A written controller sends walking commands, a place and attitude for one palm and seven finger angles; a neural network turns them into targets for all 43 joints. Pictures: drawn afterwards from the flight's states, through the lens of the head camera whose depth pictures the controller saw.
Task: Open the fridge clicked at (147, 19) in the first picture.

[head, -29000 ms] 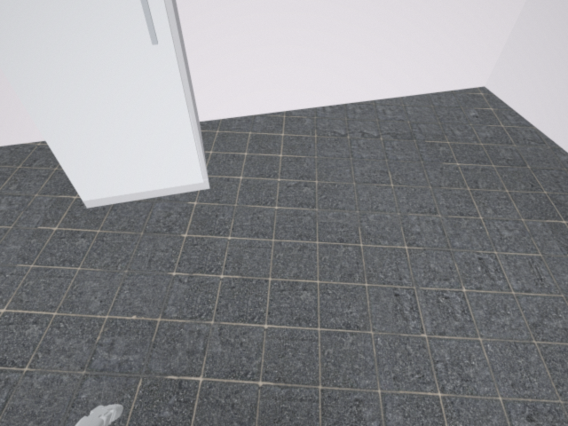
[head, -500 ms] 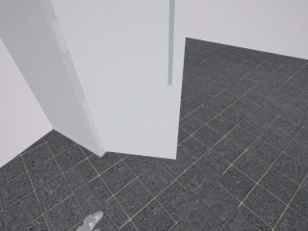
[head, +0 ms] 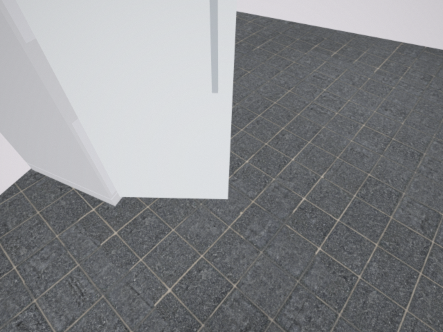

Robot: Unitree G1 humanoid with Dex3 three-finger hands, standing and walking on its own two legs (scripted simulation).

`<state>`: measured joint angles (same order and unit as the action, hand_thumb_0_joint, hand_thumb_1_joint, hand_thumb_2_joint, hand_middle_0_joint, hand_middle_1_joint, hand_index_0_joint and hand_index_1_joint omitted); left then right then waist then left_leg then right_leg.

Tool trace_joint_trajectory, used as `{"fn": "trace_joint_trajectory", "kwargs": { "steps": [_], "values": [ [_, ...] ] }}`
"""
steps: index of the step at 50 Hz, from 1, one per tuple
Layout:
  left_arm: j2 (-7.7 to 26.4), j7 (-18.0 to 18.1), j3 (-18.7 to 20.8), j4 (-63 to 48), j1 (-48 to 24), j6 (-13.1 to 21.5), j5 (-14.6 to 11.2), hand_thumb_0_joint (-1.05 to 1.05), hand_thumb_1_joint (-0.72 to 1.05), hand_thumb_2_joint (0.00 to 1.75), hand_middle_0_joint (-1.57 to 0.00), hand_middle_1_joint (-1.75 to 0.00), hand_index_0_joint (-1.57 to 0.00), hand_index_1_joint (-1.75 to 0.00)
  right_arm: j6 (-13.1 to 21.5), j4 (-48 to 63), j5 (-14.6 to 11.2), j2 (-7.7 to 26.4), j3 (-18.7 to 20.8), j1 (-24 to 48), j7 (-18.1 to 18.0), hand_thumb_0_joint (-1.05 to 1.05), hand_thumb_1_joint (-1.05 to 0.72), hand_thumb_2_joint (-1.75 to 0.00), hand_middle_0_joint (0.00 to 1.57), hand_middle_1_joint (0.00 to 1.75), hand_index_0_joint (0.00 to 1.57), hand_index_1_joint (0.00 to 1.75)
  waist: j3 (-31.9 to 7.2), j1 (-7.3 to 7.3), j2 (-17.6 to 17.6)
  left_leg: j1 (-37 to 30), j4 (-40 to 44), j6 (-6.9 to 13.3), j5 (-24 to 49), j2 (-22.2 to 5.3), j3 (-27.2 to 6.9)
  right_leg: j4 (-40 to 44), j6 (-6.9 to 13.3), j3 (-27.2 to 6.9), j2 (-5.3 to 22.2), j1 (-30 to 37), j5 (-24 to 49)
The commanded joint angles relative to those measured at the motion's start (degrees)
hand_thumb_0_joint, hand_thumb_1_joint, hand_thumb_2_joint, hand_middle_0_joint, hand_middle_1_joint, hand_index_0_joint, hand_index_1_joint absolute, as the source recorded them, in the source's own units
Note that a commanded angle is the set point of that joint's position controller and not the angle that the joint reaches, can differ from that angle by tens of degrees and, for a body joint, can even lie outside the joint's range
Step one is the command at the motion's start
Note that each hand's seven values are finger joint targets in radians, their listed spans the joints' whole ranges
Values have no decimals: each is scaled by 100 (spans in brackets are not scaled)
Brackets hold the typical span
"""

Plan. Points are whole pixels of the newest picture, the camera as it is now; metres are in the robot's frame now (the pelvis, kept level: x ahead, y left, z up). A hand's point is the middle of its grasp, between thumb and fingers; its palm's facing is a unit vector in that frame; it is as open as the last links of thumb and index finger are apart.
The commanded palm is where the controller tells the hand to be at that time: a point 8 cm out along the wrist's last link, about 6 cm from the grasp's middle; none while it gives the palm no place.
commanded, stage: let the arm hang, fingers relaxed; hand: right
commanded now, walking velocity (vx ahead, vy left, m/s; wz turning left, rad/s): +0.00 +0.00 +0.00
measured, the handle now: out of the picture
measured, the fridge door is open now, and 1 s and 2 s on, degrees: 67 67 67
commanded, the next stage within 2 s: look to check the result in 0.70 s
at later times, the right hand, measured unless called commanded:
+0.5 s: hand out of the picture +0.00 -0.20 -0.16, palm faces -0.01 +0.98 -0.19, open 7.3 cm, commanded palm none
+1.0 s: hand out of the picture +0.01 -0.21 -0.16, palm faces -0.03 +0.98 -0.20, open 7.4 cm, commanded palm none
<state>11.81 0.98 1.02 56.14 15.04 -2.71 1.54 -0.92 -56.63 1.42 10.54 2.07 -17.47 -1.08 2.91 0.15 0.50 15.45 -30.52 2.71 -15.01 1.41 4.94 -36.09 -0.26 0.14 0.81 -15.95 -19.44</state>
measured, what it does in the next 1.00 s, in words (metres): stands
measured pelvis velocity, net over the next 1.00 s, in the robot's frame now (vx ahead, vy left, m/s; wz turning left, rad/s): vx -0.01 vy -0.03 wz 0.04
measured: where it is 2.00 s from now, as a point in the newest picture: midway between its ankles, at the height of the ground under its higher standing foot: outside the picture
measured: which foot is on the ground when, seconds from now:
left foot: down 0.00-1.00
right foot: down 0.00-1.00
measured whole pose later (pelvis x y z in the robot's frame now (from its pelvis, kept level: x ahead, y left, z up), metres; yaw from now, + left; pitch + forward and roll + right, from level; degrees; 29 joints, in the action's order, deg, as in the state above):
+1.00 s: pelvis -0.01 -0.03 +0.01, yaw +2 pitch -2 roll +0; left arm 9.7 1.5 -0.2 65.1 13.9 0.2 1.1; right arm 0.3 -66.5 1.1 9.9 0.1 -13.0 -1.3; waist 2.8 0.0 0.3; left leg 10.7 -21.8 -0.6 -9.4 -1.2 1.3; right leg -21.5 3.4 4.0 -2.3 -7.4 -12.6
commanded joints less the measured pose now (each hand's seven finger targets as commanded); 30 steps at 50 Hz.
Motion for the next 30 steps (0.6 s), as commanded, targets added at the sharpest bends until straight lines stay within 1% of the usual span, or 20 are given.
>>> {"fn": "trace_joint_trajectory", "kwargs": {
  "steps": [1,2,3,4,5,7,9,10,12,14,16,19,22,24,25,28,29,30],
  "values": [
    [366,133,31,126,178,253,-23,0,90,90,-20,-30,-20,-30,218,-20,-85,551,-7,182,-44,0,-90,-90,20,30,20,30,-699,61,-92,-553,1037,-76,1778,-751,-975,1263,205,-275,574,834,1722],
    [368,164,14,230,173,266,-35,0,90,90,-20,-30,-20,-30,200,-182,-77,538,-40,145,-46,0,-90,-90,20,30,20,30,-697,64,8,-646,1068,-114,1862,-729,-918,1270,224,-304,572,809,1834],
    [347,158,1,341,176,269,-48,0,90,90,-20,-30,-20,-30,162,-303,-85,619,-49,232,-43,0,-90,-90,20,30,20,30,-607,78,346,-760,977,-83,1734,-731,-814,1429,221,-350,579,693,1867],
    [335,160,-26,406,182,277,-49,0,90,90,-20,-30,-20,-30,149,-384,-97,604,-65,208,-41,0,-90,-90,20,30,20,30,-524,38,435,-851,989,-72,1496,-684,-781,1600,243,-412,637,565,1792],
    [341,157,-31,466,143,279,-56,0,90,90,-20,-30,-20,-30,143,-475,-99,604,-75,138,-48,0,-90,-90,20,30,20,30,-439,-18,392,-902,1077,-71,1299,-671,-773,1662,251,-413,632,485,1638],
    [304,150,-42,575,205,270,-56,0,90,90,-20,-30,-20,-30,134,-643,-94,551,-118,121,-40,0,-90,-90,20,30,20,30,-233,-1,31,-841,1263,-78,832,-661,-760,1874,259,-421,605,364,1100],
    [283,141,-36,656,275,260,-45,0,90,90,-20,-30,-20,-30,124,-726,-86,517,-129,109,-42,0,-90,-90,20,30,20,30,-10,5,-72,-728,1358,-82,502,-655,-771,2008,257,-416,556,243,694],
    [290,135,-29,676,301,267,-52,0,90,90,-20,-30,-20,-30,129,-750,-84,532,-129,90,-50,0,-90,-90,20,30,20,30,-3,1,-34,-728,1361,-76,483,-658,-774,2025,259,-418,541,236,681],
    [237,131,-40,749,354,263,-33,0,90,90,-20,-30,-20,-30,111,-790,-79,493,-127,80,-49,0,-90,-90,20,30,20,30,165,1,-61,-630,1371,-87,266,-661,-760,2135,264,-433,516,109,363],
    [211,131,-29,765,393,268,-26,0,90,90,-20,-30,-20,-30,111,-811,-73,443,-125,60,-56,0,-90,-90,20,30,20,30,228,4,-82,-550,1332,-89,198,-641,-765,2185,272,-453,509,60,233],
    [189,124,-27,782,437,276,-23,0,90,90,-20,-30,-20,-30,105,-805,-63,434,-113,63,-64,0,-90,-90,20,30,20,30,244,2,-23,-547,1267,-98,146,-634,-735,2258,278,-487,527,-35,62],
    [191,133,-18,763,434,315,-20,0,90,90,-20,-30,-20,-30,113,-794,-55,387,-101,25,-61,0,-90,-90,20,30,20,30,195,-24,96,-584,1148,-100,352,-627,-719,2298,298,-520,541,-62,107],
    [164,138,-21,765,464,340,-27,0,90,90,-20,-30,-20,-30,129,-792,-55,376,-91,21,-68,0,-90,-90,20,30,20,30,161,-29,99,-627,1100,-96,515,-646,-724,2270,300,-506,552,-42,309],
    [175,140,-18,758,468,361,-32,0,90,90,-20,-30,-20,-30,143,-797,-55,372,-91,16,-69,0,-90,-90,20,30,20,30,109,-25,74,-627,1070,-94,660,-670,-734,2216,301,-469,548,79,584],
    [186,141,-18,758,469,363,-47,0,90,90,-20,-30,-20,-30,152,-791,-57,398,-95,22,-76,0,-90,-90,20,30,20,30,142,-28,-15,-604,1079,-89,661,-668,-739,2179,303,-473,553,96,671],
    [183,142,-22,776,475,370,-45,0,90,90,-20,-30,-20,-30,162,-795,-60,397,-96,52,-75,0,-90,-90,20,30,20,30,117,-1,-10,-566,1092,-92,709,-689,-773,2138,295,-429,545,215,839],
    [191,142,-17,780,455,368,-43,0,90,90,-20,-30,-20,-30,159,-802,-59,388,-98,51,-76,0,-90,-90,20,30,20,30,111,0,54,-534,1085,-91,700,-688,-767,2137,292,-419,545,254,830],
    [231,141,-13,762,473,374,-54,0,90,90,-20,-30,-20,-30,170,-785,-60,441,-92,47,-81,0,-90,-90,20,30,20,30,72,-4,-26,-569,1073,-86,748,-682,-770,2099,302,-419,554,276,931]
  ]
}}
